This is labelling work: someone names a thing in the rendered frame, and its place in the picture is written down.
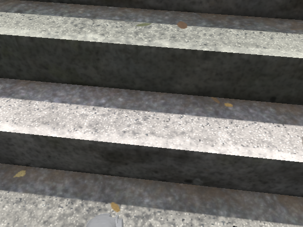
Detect robot left thigh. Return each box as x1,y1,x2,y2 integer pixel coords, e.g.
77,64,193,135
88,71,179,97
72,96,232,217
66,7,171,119
86,214,124,227

